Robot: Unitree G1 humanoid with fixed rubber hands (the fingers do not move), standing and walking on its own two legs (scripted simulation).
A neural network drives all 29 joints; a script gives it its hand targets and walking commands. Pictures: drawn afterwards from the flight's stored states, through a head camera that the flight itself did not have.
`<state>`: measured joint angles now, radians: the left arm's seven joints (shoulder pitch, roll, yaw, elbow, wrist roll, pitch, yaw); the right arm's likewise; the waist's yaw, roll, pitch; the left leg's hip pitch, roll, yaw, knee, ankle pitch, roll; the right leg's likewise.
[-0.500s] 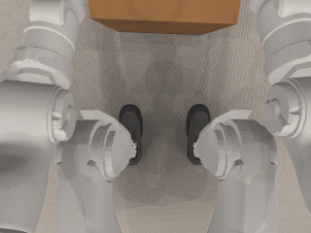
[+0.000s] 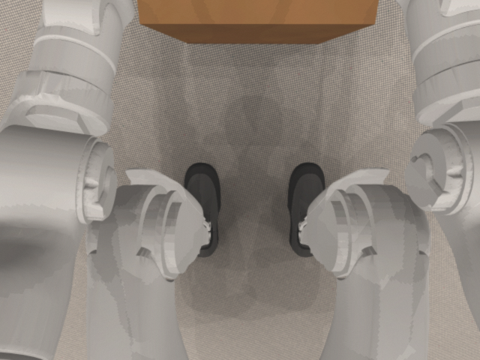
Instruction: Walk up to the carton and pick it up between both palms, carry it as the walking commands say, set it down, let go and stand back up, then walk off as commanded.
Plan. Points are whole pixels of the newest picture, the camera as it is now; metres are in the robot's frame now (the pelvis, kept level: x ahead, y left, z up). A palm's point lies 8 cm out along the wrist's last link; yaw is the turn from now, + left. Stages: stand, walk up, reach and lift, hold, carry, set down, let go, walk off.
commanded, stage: reach and lift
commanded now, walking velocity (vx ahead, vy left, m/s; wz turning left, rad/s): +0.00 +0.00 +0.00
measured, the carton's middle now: out of the picture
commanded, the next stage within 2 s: none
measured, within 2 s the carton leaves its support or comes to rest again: neither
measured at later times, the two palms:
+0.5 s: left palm out of the picture +0.56 +0.17 -0.11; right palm out of the picture +0.58 -0.15 -0.11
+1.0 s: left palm out of the picture +0.54 +0.17 -0.04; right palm out of the picture +0.56 -0.15 -0.05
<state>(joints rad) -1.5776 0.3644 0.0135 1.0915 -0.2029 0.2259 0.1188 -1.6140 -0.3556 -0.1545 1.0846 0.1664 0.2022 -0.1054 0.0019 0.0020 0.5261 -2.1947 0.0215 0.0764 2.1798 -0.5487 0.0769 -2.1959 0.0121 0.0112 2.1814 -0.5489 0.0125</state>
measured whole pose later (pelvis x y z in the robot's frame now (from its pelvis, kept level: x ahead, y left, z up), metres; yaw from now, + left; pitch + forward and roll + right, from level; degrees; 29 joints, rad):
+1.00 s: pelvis -0.01 -0.01 +0.06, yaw +3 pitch +25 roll +2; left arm -1.46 0.22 0.30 0.81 0.00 0.45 0.12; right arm -1.47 -0.25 -0.37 0.83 -0.08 0.40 -0.08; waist 0.00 0.00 0.50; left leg -1.91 -0.04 0.08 2.01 -0.54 0.04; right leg -1.91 0.02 0.06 2.05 -0.58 0.02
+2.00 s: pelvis -0.02 +0.00 +0.16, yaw +2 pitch +17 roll +2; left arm -1.30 0.15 0.31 0.61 0.02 0.52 0.12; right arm -1.30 -0.19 -0.38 0.64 -0.09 0.48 -0.07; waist 0.00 0.00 0.52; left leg -1.51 -0.05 0.08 1.68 -0.47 0.04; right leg -1.53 0.02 0.08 1.72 -0.50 0.03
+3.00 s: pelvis +0.04 +0.00 +0.29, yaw +0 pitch +23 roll +3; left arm -0.78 -0.05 0.42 0.69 0.20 0.47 0.05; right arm -0.81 -0.02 -0.38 0.76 -0.21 0.44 -0.03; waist 0.00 -0.01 -0.12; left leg -1.16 -0.05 0.08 1.16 -0.40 0.04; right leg -1.20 0.02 0.12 1.22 -0.42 0.03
